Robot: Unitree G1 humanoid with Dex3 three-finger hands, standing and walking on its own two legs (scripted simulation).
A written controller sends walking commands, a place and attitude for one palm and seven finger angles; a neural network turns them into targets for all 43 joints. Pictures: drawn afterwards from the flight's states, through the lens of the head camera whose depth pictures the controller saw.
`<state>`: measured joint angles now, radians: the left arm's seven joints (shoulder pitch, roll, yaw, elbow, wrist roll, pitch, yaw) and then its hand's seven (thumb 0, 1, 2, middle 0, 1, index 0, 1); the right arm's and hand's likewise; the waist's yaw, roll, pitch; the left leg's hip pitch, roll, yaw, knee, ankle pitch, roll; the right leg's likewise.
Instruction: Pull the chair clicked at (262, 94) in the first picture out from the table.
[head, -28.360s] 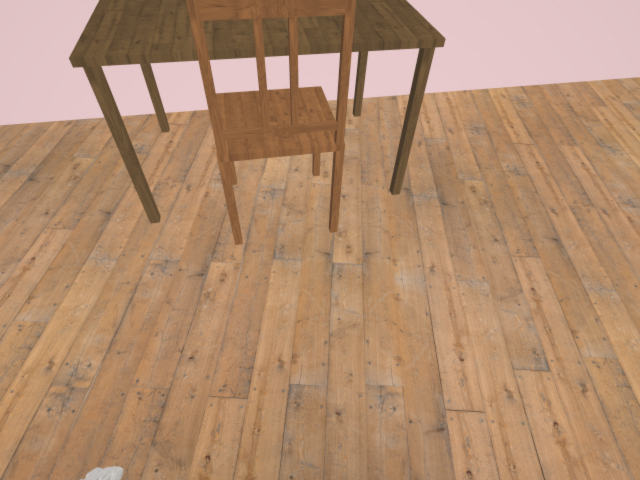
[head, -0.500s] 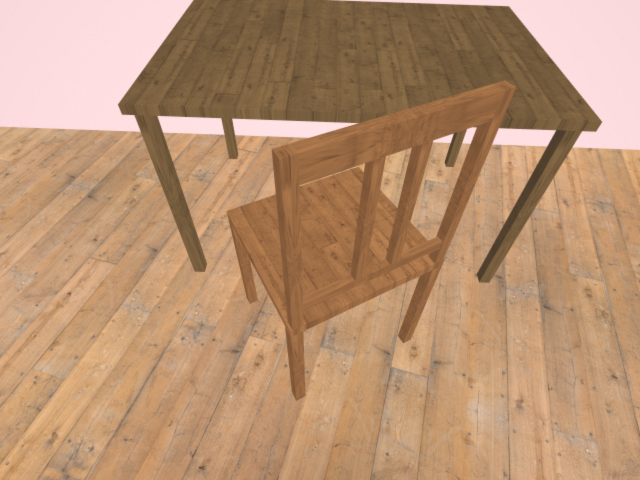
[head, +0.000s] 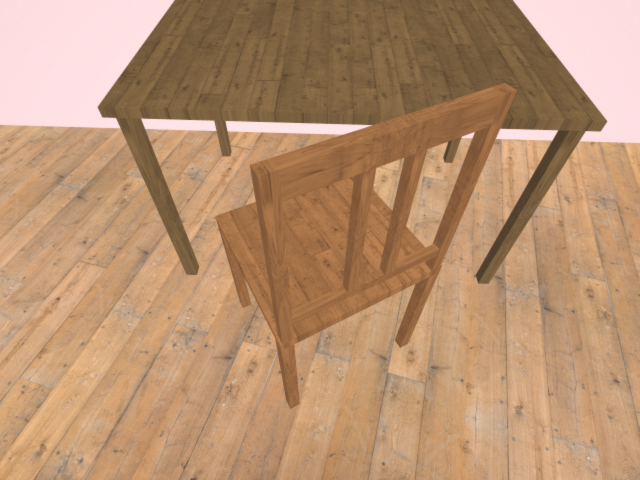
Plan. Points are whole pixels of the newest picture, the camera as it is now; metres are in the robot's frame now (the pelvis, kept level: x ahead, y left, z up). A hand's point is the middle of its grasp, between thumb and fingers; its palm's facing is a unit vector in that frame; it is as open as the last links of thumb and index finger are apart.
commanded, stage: come to a stop and stand still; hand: left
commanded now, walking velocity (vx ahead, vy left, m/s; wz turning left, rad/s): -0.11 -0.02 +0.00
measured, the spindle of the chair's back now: (356, 237) +0.52 -0.03 -0.06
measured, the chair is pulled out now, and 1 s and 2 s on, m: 0.20 0.20 0.20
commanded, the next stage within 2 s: look again from close up in 1.08 s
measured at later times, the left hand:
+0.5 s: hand out of the picture +0.00 +0.22 -0.17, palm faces +0.05 -0.96 -0.27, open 7.4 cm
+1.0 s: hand out of the picture -0.15 +0.21 -0.17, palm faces +0.03 -0.99 -0.15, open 7.4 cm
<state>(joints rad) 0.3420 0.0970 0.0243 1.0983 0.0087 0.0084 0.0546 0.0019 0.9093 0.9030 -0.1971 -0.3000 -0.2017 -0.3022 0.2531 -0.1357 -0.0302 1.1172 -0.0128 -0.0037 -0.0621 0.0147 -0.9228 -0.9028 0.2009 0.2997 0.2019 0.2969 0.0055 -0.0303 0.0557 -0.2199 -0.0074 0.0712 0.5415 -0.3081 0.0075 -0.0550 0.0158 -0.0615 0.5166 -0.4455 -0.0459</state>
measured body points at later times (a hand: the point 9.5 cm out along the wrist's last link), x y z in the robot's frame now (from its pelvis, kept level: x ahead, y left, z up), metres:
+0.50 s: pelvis -0.06 +0.02 +0.00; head -0.06 +0.02 +0.44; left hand -0.01 +0.27 -0.15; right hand +0.01 -0.22 -0.15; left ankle -0.01 +0.12 -0.73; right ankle -0.11 -0.07 -0.73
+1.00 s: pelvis -0.09 +0.06 +0.01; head -0.09 +0.08 +0.46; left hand -0.15 +0.27 -0.16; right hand -0.08 -0.17 -0.14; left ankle -0.01 +0.12 -0.73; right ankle -0.11 -0.07 -0.73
